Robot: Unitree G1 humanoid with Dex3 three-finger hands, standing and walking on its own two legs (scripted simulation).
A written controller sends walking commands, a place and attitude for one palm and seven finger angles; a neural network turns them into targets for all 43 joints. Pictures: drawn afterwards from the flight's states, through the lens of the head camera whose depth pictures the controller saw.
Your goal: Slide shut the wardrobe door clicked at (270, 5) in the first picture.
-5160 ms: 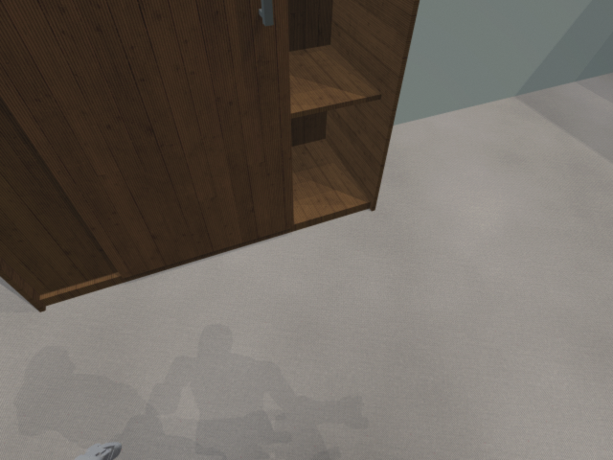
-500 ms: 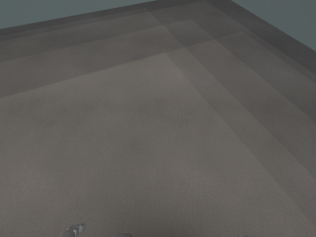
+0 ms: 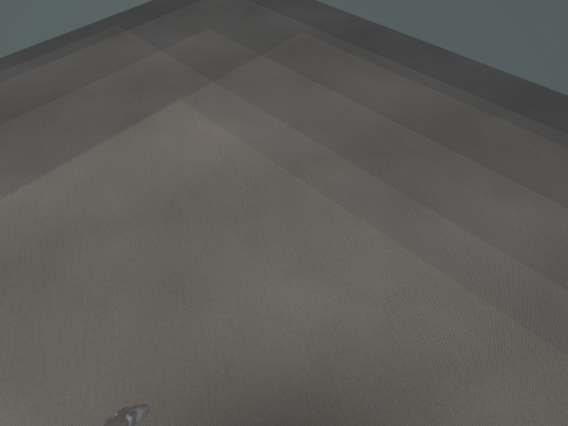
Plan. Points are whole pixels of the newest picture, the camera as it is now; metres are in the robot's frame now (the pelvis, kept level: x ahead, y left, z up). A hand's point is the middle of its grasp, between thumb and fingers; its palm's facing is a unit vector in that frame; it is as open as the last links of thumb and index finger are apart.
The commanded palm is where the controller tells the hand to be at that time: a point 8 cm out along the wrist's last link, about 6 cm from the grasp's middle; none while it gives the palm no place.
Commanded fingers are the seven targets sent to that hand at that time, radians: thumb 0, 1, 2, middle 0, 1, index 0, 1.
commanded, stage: walk to a spot facing it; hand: left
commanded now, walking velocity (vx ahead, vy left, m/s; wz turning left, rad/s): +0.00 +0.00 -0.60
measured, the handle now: out of the picture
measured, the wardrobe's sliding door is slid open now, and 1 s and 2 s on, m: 0.38 0.38 0.38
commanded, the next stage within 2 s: turn to face it in 0.76 s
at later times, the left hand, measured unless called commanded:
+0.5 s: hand out of the picture +0.14 +0.21 -0.17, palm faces -0.20 -0.96 -0.18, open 7.4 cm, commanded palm none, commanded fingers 0.00 0.90 0.90 -0.20 -0.30 -0.20 -0.30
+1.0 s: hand (278, 296) +0.35 +0.03 -0.15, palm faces -0.53 -0.81 -0.24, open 7.4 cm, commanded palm none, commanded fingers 0.00 0.90 0.90 -0.20 -0.30 -0.20 -0.30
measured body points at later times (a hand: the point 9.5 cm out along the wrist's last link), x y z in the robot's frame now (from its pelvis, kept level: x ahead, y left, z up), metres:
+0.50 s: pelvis +0.05 +0.02 +0.01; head +0.07 +0.04 +0.46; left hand +0.15 +0.26 -0.15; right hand +0.07 -0.25 -0.11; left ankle +0.07 +0.12 -0.72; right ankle -0.01 -0.10 -0.68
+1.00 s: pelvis +0.13 -0.05 +0.00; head +0.17 -0.09 +0.44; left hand +0.38 +0.07 -0.13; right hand -0.02 -0.24 -0.16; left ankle +0.12 +0.10 -0.64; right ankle +0.12 -0.14 -0.72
